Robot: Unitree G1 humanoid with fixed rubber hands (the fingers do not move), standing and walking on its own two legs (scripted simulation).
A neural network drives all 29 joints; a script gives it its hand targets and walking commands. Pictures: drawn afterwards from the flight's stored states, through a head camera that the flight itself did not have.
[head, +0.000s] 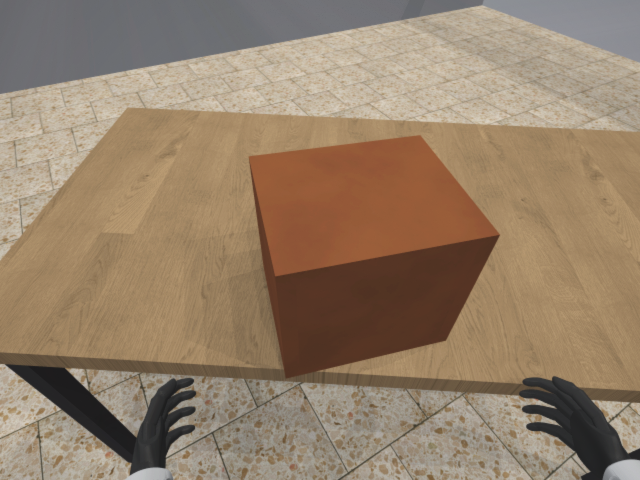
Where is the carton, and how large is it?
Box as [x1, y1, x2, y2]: [249, 135, 499, 377]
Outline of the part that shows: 420,135 249,156 263,265 286,377 445,340 499,234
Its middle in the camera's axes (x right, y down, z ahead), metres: +0.05 +0.02 +0.55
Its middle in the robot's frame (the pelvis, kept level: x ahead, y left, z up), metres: +0.40 -0.01 +0.07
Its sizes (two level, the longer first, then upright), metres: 0.248 0.208 0.231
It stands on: a table, 0.73 m high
